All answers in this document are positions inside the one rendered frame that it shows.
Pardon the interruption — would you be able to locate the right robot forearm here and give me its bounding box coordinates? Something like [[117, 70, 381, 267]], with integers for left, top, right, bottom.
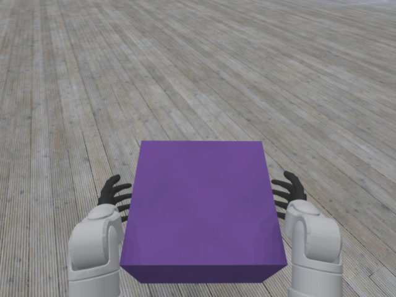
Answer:
[[283, 200, 343, 297]]

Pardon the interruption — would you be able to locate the carton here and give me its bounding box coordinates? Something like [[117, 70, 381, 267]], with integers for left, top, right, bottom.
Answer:
[[119, 140, 288, 283]]

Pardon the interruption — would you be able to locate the robot left hand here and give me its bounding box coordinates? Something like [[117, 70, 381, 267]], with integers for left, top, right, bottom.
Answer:
[[97, 174, 132, 222]]

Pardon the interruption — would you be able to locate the left robot forearm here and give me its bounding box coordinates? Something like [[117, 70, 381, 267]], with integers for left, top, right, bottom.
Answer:
[[68, 204, 124, 297]]

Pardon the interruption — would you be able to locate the robot right hand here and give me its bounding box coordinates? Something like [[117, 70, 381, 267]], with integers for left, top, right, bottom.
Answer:
[[271, 171, 307, 220]]

